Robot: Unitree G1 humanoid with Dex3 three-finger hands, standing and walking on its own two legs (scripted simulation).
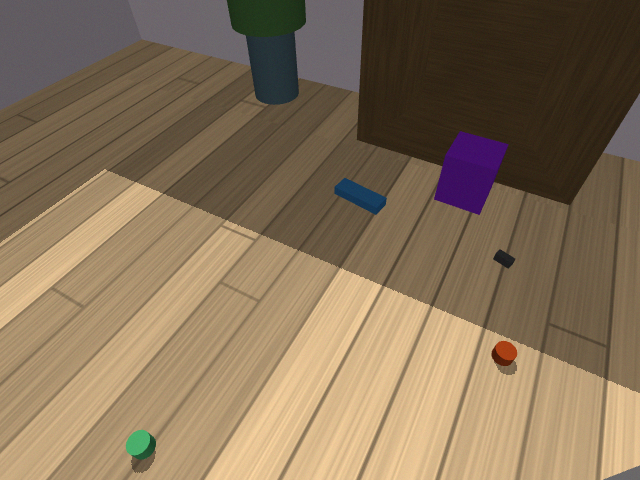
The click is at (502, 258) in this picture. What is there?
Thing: small brick
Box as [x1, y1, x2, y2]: [493, 249, 514, 268]
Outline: 500,249 493,258 508,268 513,262 514,258
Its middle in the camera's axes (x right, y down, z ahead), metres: +0.72 +0.08 +1.55
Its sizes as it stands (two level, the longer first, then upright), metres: 0.068 0.032 0.036
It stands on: the floor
